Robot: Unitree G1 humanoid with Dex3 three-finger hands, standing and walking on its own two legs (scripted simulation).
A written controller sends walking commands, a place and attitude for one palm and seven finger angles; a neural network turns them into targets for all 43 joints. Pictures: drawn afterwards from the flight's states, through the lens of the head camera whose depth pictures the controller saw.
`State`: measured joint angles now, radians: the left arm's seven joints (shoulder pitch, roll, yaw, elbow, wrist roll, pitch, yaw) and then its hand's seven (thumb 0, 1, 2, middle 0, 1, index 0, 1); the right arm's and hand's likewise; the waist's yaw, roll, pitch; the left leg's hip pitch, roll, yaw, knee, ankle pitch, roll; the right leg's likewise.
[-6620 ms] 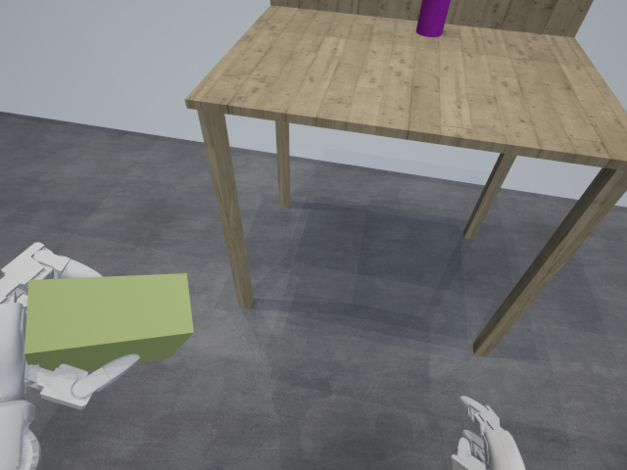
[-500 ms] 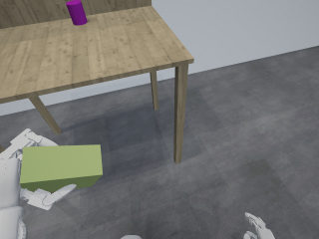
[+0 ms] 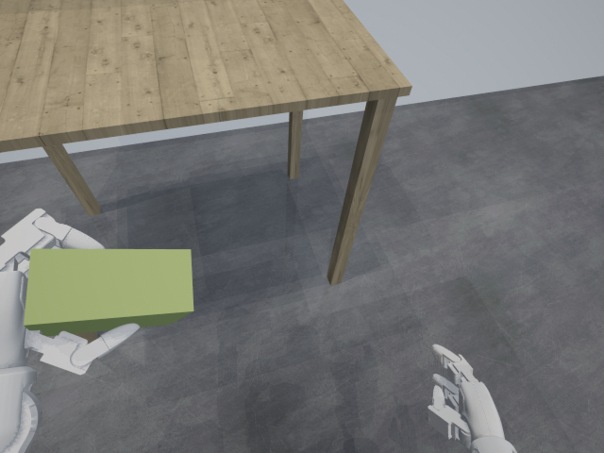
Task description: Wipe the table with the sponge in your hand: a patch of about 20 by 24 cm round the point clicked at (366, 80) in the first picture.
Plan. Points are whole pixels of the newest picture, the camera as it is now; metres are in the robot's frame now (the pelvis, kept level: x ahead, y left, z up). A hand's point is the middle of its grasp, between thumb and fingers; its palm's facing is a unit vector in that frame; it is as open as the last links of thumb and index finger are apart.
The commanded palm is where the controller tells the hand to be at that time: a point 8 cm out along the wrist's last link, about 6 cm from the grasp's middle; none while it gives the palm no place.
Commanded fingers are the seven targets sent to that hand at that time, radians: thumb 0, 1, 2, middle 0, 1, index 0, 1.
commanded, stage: shuffle to correct the standing spot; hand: left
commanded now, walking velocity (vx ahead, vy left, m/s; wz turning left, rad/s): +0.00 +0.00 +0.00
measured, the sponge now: (137, 292) +0.24 +0.20 +0.12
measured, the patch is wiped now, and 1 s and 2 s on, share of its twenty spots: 0.00 0.00 0.00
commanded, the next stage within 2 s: none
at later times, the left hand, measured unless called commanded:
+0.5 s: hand (15, 292) +0.22 +0.29 +0.15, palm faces +0.34 -0.88 -0.33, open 10.3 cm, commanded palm +0.17 +0.33 +0.18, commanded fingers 0.00 0.10 1.30 -1.20 -1.60 -1.20 -1.60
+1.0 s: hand out of the picture +0.29 +0.39 +0.15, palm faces +0.34 -0.83 -0.44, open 10.3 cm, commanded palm +0.24 +0.41 +0.18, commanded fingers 0.00 0.10 1.30 -1.20 -1.60 -1.20 -1.60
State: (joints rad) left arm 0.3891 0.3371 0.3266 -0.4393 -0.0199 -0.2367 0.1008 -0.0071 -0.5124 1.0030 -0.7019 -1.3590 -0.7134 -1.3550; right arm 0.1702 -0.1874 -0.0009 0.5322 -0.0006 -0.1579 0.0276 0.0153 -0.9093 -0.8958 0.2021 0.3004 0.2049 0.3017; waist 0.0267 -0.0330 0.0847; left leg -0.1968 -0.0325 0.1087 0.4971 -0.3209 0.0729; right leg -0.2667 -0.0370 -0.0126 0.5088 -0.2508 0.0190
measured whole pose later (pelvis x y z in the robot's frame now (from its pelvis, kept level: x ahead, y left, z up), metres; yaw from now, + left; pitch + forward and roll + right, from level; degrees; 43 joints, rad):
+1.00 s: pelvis +0.06 +0.14 +0.00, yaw -4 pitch +0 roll +0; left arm 0.46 0.37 0.38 -0.46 0.00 -0.24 0.10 -0.01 -0.51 1.01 -0.70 -1.36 -0.72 -1.35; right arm 0.26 -0.21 0.00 0.62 -0.02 -0.11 -0.01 0.02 -0.91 -0.90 0.20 0.30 0.21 0.30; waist 0.04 -0.04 0.07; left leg -0.45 0.09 0.04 0.79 -0.28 0.02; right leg -0.21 -0.06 -0.08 0.54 -0.32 0.02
